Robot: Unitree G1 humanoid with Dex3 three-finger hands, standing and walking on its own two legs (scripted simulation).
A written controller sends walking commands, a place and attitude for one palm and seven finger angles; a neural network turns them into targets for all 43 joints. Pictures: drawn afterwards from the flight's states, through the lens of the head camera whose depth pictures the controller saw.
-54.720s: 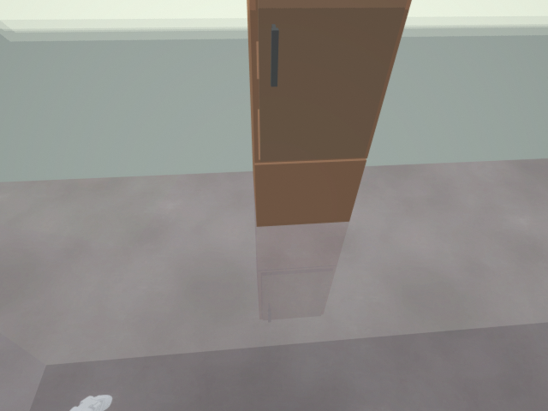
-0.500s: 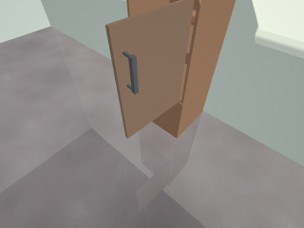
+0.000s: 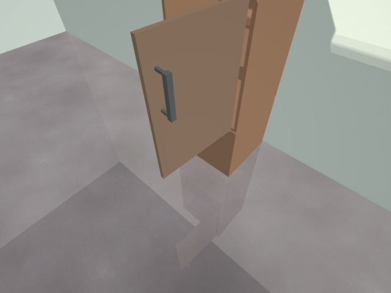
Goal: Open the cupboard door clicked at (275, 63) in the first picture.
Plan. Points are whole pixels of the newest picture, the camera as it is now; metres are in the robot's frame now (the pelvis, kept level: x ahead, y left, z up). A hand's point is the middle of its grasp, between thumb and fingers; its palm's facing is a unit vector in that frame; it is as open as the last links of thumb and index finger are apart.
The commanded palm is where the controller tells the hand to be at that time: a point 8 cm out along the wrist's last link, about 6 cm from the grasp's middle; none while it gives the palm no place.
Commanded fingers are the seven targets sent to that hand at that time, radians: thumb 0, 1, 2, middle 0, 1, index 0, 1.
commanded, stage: look to check the result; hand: left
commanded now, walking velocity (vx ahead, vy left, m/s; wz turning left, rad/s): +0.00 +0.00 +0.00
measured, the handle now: (165, 95) +0.61 +0.12 +0.07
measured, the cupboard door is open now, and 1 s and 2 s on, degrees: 85 85 85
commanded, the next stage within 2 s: stand and wait in 0.10 s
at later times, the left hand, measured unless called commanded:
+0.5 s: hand out of the picture +0.01 +0.18 -0.17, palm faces +0.03 -0.97 -0.22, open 7.3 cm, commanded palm none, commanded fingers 0.00 0.90 0.90 -0.20 -0.30 -0.20 -0.30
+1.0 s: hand out of the picture +0.02 +0.20 -0.17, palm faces +0.00 -0.97 -0.24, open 7.3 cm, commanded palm none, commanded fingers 0.00 0.90 0.90 -0.20 -0.30 -0.20 -0.30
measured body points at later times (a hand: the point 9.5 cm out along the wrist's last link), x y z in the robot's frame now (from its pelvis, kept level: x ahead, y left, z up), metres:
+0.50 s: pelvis +0.01 +0.00 +0.00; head +0.02 -0.01 +0.45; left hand +0.01 +0.23 -0.15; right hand +0.01 -0.23 -0.16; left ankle +0.03 +0.11 -0.74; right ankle -0.05 -0.07 -0.74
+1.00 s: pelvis +0.01 +0.01 +0.00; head +0.02 +0.00 +0.45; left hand +0.02 +0.25 -0.15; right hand +0.03 -0.24 -0.16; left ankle +0.03 +0.11 -0.74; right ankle -0.05 -0.07 -0.74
